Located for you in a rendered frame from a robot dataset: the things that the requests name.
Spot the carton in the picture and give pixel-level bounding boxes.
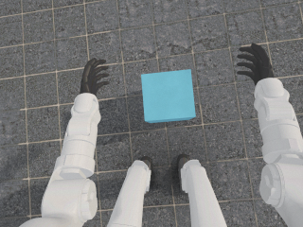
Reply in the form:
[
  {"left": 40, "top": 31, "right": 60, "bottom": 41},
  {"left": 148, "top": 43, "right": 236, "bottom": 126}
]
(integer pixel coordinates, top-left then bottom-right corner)
[{"left": 141, "top": 69, "right": 196, "bottom": 123}]

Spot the right robot hand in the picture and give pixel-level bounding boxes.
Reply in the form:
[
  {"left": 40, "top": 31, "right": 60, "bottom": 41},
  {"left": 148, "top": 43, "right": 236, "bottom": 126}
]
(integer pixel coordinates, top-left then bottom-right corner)
[{"left": 237, "top": 43, "right": 275, "bottom": 86}]

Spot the left robot hand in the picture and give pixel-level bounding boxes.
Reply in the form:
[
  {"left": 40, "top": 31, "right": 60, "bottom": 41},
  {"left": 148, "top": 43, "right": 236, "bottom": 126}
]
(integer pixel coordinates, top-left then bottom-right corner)
[{"left": 80, "top": 58, "right": 110, "bottom": 96}]

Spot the left robot forearm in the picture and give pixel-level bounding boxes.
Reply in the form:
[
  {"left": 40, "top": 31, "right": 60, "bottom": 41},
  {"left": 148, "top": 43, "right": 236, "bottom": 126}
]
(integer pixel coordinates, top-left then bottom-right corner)
[{"left": 41, "top": 93, "right": 101, "bottom": 216}]

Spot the robot foot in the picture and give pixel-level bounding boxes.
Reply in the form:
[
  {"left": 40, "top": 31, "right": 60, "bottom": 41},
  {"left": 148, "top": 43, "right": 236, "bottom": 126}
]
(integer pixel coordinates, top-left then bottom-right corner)
[
  {"left": 140, "top": 156, "right": 152, "bottom": 197},
  {"left": 176, "top": 153, "right": 190, "bottom": 195}
]

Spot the right robot upper arm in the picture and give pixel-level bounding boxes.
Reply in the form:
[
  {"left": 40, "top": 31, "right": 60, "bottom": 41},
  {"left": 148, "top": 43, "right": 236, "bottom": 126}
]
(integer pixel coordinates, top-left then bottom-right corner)
[{"left": 259, "top": 162, "right": 303, "bottom": 227}]

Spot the right robot forearm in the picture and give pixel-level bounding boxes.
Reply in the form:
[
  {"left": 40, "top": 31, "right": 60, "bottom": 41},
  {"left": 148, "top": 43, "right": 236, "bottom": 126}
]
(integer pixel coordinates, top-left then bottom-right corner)
[{"left": 254, "top": 78, "right": 303, "bottom": 166}]

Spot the right robot foot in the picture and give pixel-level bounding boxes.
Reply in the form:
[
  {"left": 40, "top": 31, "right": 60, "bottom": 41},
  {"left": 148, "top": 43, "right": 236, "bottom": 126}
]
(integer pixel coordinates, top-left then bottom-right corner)
[{"left": 176, "top": 153, "right": 190, "bottom": 195}]

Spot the left robot foot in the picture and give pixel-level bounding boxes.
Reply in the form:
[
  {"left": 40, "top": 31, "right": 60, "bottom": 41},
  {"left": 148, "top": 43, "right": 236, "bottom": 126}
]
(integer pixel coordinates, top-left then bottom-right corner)
[{"left": 140, "top": 156, "right": 152, "bottom": 197}]

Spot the left robot upper arm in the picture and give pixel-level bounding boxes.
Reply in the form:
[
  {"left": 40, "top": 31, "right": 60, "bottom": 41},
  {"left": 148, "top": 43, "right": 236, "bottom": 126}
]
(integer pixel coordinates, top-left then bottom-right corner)
[{"left": 19, "top": 178, "right": 98, "bottom": 227}]

